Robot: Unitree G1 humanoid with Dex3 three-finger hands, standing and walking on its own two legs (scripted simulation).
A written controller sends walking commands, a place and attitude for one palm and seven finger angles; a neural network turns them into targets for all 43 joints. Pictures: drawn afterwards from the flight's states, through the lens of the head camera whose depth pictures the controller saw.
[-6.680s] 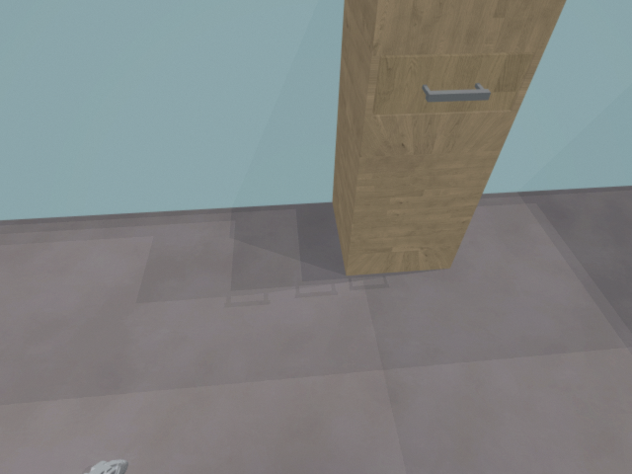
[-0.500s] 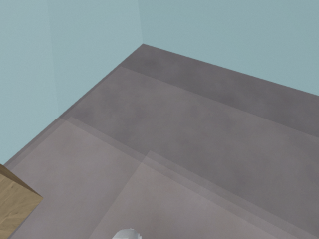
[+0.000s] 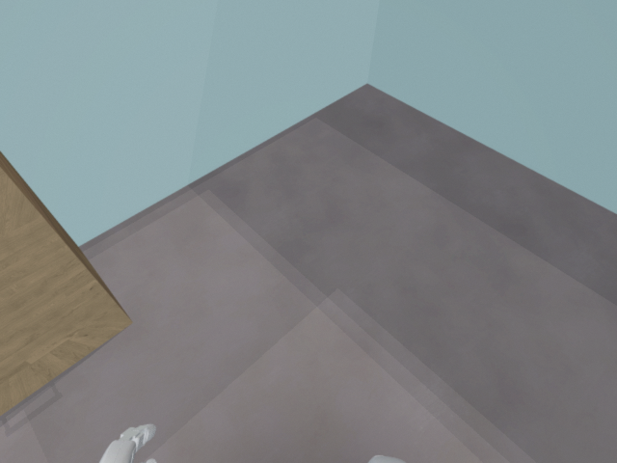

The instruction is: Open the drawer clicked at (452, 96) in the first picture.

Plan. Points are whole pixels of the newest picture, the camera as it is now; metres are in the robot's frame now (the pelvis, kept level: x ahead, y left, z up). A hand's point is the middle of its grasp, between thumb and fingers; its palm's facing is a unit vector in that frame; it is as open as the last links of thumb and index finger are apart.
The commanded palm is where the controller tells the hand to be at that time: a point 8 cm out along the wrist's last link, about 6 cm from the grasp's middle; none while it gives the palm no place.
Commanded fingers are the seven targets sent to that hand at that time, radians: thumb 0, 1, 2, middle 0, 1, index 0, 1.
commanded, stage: turn to face it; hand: left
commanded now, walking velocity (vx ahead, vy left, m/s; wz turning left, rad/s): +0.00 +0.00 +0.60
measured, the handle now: out of the picture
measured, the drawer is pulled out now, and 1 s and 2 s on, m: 0.00 0.00 0.00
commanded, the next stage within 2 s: take the last steps up to it in 1.16 s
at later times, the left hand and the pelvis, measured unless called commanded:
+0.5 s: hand out of the picture -0.04 +0.20 -0.17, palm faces +0.35 -0.90 -0.26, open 7.4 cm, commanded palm none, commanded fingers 0.00 0.90 0.90 -0.20 -0.30 -0.20 -0.30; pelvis -0.02 -0.02 -0.01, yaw +20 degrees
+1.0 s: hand out of the picture -0.03 +0.23 -0.15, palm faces +0.54 -0.79 -0.28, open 7.4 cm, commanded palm none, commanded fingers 0.00 0.90 0.90 -0.20 -0.30 -0.20 -0.30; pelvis -0.02 -0.02 +0.00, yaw +33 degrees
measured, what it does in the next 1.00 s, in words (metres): steps on the spot, turning left: right foot, then left foot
